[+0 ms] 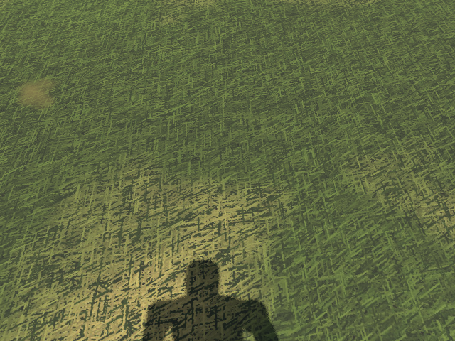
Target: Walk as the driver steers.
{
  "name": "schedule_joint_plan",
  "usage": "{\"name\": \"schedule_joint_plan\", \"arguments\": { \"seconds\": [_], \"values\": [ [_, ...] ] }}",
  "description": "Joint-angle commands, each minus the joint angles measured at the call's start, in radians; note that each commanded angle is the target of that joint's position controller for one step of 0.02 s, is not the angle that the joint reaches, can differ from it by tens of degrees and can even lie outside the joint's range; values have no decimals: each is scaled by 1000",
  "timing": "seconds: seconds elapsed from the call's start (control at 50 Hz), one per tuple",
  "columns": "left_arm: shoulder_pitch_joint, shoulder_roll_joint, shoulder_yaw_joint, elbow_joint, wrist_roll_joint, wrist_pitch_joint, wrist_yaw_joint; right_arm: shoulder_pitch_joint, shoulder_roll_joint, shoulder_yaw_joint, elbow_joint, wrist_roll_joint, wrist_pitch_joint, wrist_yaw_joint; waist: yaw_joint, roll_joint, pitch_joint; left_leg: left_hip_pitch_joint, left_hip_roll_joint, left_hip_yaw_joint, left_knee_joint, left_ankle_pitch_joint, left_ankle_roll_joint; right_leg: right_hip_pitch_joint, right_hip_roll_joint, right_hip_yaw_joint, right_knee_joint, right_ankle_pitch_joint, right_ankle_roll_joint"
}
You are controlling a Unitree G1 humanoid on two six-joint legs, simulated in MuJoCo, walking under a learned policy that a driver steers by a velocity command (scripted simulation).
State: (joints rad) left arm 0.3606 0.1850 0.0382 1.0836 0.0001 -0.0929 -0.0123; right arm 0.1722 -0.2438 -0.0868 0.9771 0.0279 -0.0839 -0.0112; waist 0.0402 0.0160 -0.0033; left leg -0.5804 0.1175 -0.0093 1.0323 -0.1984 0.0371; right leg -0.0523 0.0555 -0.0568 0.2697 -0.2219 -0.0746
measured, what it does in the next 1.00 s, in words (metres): walks ahead: left foot, then right foot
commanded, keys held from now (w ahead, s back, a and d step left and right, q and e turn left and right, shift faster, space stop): w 0.44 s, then w+e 0.48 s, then w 0.08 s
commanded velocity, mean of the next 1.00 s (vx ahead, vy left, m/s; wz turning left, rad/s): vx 0.49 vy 0.00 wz -0.20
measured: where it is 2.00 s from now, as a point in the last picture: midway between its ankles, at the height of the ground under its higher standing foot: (283, 199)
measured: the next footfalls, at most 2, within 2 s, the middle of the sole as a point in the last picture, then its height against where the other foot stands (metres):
left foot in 0.30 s outside the picture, level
right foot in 0.88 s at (278, 311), level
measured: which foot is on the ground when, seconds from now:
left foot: up 0.00-0.28, down 0.30-0.90, up 0.92-1.00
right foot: down 0.00-0.30, up 0.32-0.86, down 0.88-1.00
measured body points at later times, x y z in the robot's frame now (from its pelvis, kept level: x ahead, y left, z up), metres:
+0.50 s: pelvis +0.26 +0.09 +0.00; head +0.28 +0.10 +0.44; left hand +0.34 +0.36 -0.14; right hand +0.31 -0.17 -0.14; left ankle +0.29 +0.17 -0.75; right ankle +0.26 -0.07 -0.66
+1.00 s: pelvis +0.53 +0.01 -0.02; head +0.57 -0.01 +0.43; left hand +0.73 +0.23 -0.14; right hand +0.53 -0.28 -0.15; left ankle +0.43 +0.17 -0.64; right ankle +0.59 -0.08 -0.75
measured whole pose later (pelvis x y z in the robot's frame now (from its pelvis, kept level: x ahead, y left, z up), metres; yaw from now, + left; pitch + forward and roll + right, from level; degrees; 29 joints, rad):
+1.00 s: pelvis +0.53 +0.01 -0.02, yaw -15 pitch +2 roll +0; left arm 0.15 0.26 0.08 0.83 -0.01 -0.07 -0.04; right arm 0.24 -0.27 -0.05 0.93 0.03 -0.12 0.00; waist 0.00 0.01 0.05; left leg -0.34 0.05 0.00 1.25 -0.41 0.01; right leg -0.41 0.08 -0.04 0.55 -0.17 -0.09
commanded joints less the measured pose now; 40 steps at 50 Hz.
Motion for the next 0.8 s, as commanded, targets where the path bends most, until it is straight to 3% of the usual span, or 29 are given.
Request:
{"name": "schedule_joint_plan", "arguments": {
  "seconds": [0.02, 0.1, 0.2, 0.24, 0.26, 0.28, 0.3, 0.32, 0.34, 0.36, 0.38, 0.4, 0.44, 0.48, 0.52, 0.6, 0.66, 0.76, 0.8],
  "values": [
    [17, 170, 25, -42, 4, -4, 23, -90, -28, -4, -73, -9, 3, 1, -5, -61, 107, -152, 22, -7, -171, 118, -35, -18, -268, 206, -176, 174, -136],
    [61, 176, 30, -40, -3, 0, 26, -216, -26, 9, -111, -3, 1, 17, 27, -82, 129, -100, -15, 24, -364, 241, -37, -24, -258, 147, -191, 177, -122],
    [96, 187, 42, -26, -16, 12, 28, -310, -47, 19, -159, 3, -12, 45, 26, -86, 148, -86, -32, 18, -478, 198, 6, 98, -316, 123, -132, 241, -105],
    [70, 208, 51, -32, -17, 18, 29, -259, -83, 7, -158, 4, -17, 51, -20, -110, 101, 28, -64, 39, -504, 136, 35, 132, -327, 109, -50, 440, -86],
    [53, 218, 54, -38, -15, 22, 29, -175, -113, -9, -139, 2, -19, 49, -71, -126, 39, 157, -101, 68, -504, 116, 54, 132, -312, 88, 57, 631, -71],
    [40, 203, 48, -45, -11, 29, 29, 1, -156, -34, -85, 2, -17, 44, -154, -119, -62, 381, -133, 88, -508, 113, 82, 75, -262, 49, 259, 730, -43],
    [45, 171, 32, -69, 3, 31, 28, 195, -226, -55, -41, -9, -15, 35, -215, -30, -208, 703, 28, -101, -484, 74, 141, -148, -206, 13, 578, 494, -7],
    [174, 17, -10, -78, -2, 9, 16, 279, -297, -65, -12, -21, -13, 41, -134, 258, -370, 1008, 273, -625, -639, -179, 307, -516, -5, 42, 943, -224, 57],
    [99, 104, 9, -75, -31, -19, 12, 254, -203, -35, -17, -18, -17, 45, -164, 191, -347, 972, 262, -751, -763, -285, 280, -627, -25, 189, 1082, -336, 36],
    [0, 167, 26, -112, -54, -34, 11, 150, -159, -20, -34, -14, -24, 44, -143, 154, -189, 840, 236, -599, -771, -237, 229, -708, -78, 168, 1113, -266, 15],
    [-54, 178, 28, -126, -51, -39, 18, 55, -126, -7, -60, -19, -29, 44, -110, 61, -116, 682, 202, -465, -789, -129, 205, -671, -136, 144, 1071, -166, 8],
    [-75, 176, 37, -126, -34, -33, 27, -2, -97, 2, -65, -30, -33, 47, -76, 29, -60, 541, 166, -363, -815, -28, 190, -618, -173, 132, 1007, -100, 8],
    [-27, 138, 41, -116, -25, -4, 30, -19, -66, 12, -55, -41, -38, 52, -23, 62, -42, 413, 117, -260, -865, 27, 180, -510, -211, 140, 930, -52, 7],
    [-27, 116, 41, -115, -30, 18, 31, 13, -86, 9, -38, -39, -40, 41, -10, 61, -8, 367, 114, -186, -910, 46, 188, -521, -222, 133, 872, -29, 17],
    [-101, 129, 47, -142, -27, 31, 32, 49, -118, 2, -27, -44, -43, 24, -21, 42, 31, 376, 124, -144, -943, 60, 190, -607, -227, 148, 794, 59, 34],
    [-193, 129, 54, -171, -23, 27, 20, 96, -124, 3, -17, -45, -39, 2, -46, 35, 51, 445, 110, -28, -950, 137, 153, -689, -185, 179, 619, 262, 44],
    [-283, 114, 46, -204, -20, 22, 4, 120, -128, 6, -16, -40, -37, -8, -74, 32, 73, 471, 100, 61, -960, 165, 127, -667, -165, 121, 490, 356, 44],
    [-418, 88, 25, -283, -20, 21, -29, 205, -145, -1, 7, -31, -9, -12, -124, 12, 119, 664, 153, 135, -892, 281, 117, -733, -151, 57, 366, 276, 22],
    [-432, 97, 26, -316, -22, 21, -44, 196, -164, -8, 0, -24, 7, -15, -111, 30, 115, 715, 173, 159, -821, 440, 105, -710, -130, 14, 341, 172, 0]
  ]
}}
Velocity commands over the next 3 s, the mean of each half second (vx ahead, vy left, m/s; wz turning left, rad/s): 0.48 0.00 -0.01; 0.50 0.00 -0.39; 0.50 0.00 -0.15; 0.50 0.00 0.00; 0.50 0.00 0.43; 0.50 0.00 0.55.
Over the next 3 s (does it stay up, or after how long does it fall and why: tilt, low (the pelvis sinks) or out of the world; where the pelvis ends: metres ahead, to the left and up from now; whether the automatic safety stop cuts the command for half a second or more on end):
stays up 1.65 -0.19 -0.02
